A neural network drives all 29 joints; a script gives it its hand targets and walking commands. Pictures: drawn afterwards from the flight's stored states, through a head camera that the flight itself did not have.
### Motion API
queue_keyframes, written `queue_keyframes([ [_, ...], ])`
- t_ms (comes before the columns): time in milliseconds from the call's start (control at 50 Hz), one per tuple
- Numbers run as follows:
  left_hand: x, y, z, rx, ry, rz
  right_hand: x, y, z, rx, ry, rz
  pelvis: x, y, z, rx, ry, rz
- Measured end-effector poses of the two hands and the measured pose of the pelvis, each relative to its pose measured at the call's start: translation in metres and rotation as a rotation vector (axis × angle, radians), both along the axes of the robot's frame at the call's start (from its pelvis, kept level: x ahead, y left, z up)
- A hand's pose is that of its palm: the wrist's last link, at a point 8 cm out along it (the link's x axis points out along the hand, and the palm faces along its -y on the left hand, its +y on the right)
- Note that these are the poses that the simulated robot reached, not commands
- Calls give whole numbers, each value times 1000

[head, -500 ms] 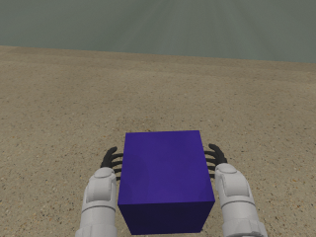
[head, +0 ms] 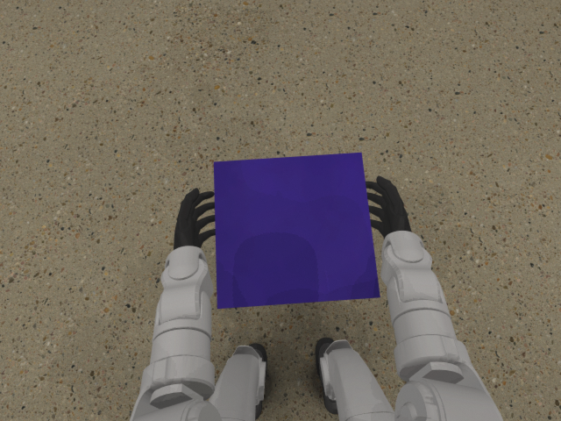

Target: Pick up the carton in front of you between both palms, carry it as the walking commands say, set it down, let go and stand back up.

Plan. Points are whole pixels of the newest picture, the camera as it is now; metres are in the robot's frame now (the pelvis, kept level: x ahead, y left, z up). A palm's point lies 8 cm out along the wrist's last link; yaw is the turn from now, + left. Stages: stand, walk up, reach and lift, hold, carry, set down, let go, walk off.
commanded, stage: set down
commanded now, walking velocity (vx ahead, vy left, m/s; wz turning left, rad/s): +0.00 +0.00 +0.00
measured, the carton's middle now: (290, 239) +0.38 +0.00 -0.16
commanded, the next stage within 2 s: none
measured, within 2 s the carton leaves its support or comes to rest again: rests again in 1.68 s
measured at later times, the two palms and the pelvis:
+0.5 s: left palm (210, 231) +0.41 +0.15 -0.21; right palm (367, 215) +0.43 -0.15 -0.22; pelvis -0.03 -0.01 -0.13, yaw +1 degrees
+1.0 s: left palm (223, 232) +0.45 +0.15 -0.37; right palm (349, 215) +0.48 -0.15 -0.37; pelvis -0.05 -0.01 -0.25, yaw +2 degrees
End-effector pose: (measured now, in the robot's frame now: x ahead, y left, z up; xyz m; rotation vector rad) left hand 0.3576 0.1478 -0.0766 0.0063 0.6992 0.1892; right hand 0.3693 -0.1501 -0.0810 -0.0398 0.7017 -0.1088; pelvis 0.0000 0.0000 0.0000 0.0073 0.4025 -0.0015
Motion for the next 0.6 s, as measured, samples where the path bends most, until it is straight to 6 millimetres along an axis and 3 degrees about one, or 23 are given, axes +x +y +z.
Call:
queue_keyframes([
  [300, 36, 0, -68, -34, -33, 50, 44, 1, -67, 33, -29, -5, -19, -4, -79, 8, 236, 1],
  [600, 62, 2, -170, -23, -20, 53, 74, 2, -169, 22, -17, 23, -36, -8, -161, 17, 376, 6],
])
